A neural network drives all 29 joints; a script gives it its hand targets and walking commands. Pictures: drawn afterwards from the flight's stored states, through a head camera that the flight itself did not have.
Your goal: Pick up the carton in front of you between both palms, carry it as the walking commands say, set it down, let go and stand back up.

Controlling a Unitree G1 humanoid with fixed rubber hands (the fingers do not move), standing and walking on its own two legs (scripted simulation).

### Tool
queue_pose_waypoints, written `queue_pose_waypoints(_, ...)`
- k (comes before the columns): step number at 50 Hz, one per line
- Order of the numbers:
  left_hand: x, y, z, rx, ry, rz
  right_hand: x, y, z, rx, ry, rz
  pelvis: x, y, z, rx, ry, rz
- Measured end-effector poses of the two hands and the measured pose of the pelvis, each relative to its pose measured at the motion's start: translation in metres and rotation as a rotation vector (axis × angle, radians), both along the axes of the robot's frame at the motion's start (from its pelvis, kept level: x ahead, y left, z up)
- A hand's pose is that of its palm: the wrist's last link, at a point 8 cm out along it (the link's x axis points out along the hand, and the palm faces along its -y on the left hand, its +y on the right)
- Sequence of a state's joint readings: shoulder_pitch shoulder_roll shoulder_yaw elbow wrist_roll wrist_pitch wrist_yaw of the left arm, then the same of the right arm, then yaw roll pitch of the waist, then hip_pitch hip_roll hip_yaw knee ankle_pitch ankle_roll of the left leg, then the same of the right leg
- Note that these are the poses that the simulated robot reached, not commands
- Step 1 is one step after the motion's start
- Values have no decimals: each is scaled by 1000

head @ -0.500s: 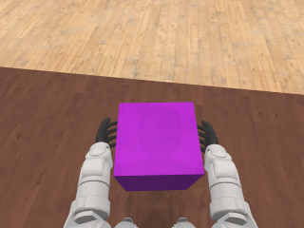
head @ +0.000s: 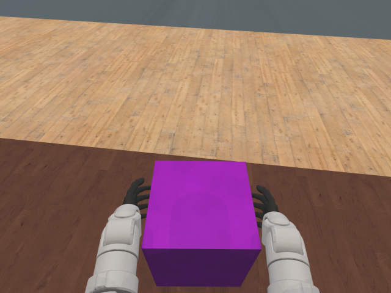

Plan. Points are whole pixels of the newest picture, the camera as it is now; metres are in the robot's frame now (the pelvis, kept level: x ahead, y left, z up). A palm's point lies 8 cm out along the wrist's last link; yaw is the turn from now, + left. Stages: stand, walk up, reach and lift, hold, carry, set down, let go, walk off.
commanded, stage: reach and lift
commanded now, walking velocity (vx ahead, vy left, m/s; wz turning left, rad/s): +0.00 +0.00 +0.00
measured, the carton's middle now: (199, 226) +0.31 +0.00 -0.05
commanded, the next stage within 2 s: hold in 0.82 s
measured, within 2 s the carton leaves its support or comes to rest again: neither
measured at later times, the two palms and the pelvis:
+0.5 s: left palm (132, 205) +0.31 +0.15 +0.04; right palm (271, 212) +0.30 -0.15 +0.03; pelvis +0.01 +0.00 +0.01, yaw +0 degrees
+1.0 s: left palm (127, 203) +0.30 +0.15 +0.06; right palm (273, 211) +0.29 -0.15 +0.06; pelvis +0.01 +0.00 +0.01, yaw +0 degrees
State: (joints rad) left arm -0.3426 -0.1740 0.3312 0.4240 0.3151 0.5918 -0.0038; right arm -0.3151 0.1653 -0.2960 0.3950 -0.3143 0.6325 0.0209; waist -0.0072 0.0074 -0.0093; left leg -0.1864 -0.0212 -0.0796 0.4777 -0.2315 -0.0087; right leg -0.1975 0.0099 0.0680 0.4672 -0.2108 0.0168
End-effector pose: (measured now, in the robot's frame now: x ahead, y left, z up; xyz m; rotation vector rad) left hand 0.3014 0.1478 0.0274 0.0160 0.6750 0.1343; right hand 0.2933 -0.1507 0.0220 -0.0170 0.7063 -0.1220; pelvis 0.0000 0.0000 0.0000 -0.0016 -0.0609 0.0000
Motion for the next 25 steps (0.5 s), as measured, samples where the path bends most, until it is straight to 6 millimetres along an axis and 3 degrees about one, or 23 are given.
queue_pose_waypoints(10,2,-1,4,-5,-17,9,3,-1,4,6,-17,-1,-4,-2,1,0,-13,1)
queue_pose_waypoints(25,7,-2,11,17,-13,-7,9,-2,11,-18,-13,16,10,-4,6,1,-21,1)
